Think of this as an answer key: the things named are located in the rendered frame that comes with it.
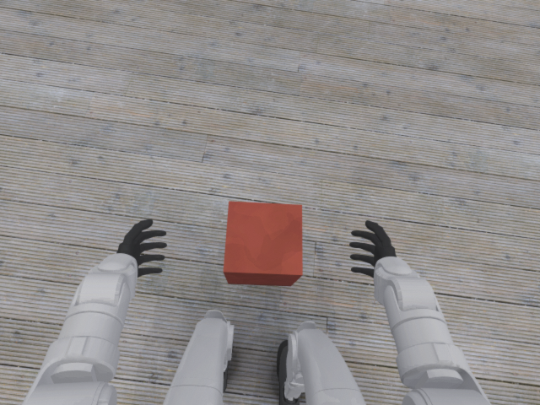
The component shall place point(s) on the robot left upper arm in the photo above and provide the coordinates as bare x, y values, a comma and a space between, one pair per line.
77, 393

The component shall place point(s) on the robot right upper arm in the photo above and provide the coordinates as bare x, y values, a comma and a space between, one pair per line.
437, 396

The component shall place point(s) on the right robot shin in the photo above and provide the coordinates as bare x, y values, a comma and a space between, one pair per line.
294, 384

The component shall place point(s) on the robot right hand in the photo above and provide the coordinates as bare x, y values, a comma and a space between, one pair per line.
382, 247

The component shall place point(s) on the robot left forearm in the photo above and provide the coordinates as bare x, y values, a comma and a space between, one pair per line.
87, 347

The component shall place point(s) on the robot right forearm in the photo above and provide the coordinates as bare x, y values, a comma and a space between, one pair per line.
427, 356

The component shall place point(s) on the carton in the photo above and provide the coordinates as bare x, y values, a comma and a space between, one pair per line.
263, 244

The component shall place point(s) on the right robot thigh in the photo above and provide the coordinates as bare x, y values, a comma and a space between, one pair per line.
327, 378

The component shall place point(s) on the robot left hand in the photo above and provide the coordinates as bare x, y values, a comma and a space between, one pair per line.
131, 246

